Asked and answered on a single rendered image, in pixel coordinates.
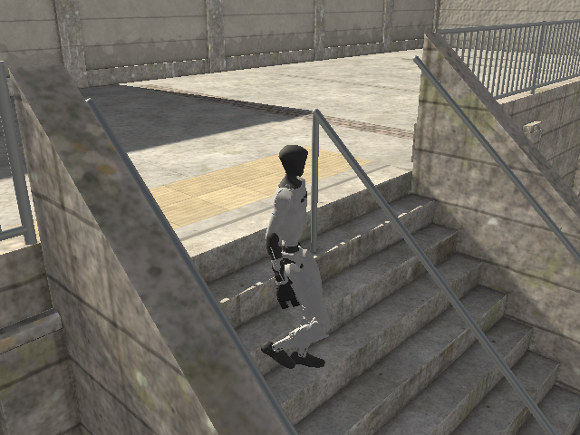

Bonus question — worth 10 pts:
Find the robot right hand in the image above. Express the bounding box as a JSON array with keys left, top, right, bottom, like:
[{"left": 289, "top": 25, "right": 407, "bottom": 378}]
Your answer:
[{"left": 276, "top": 283, "right": 300, "bottom": 309}]

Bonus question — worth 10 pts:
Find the robot right upper arm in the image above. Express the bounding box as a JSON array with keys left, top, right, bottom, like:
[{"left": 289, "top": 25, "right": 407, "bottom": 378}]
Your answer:
[{"left": 266, "top": 189, "right": 294, "bottom": 244}]

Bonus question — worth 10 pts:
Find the robot torso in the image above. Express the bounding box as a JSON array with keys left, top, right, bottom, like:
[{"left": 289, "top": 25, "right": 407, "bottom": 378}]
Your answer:
[{"left": 275, "top": 176, "right": 307, "bottom": 267}]

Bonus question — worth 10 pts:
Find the left robot thigh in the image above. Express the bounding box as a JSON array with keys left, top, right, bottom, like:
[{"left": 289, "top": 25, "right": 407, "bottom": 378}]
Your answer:
[{"left": 300, "top": 249, "right": 323, "bottom": 319}]

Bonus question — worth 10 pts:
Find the robot right forearm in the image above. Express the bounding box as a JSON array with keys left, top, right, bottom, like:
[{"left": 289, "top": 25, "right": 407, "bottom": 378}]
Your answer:
[{"left": 266, "top": 233, "right": 288, "bottom": 285}]

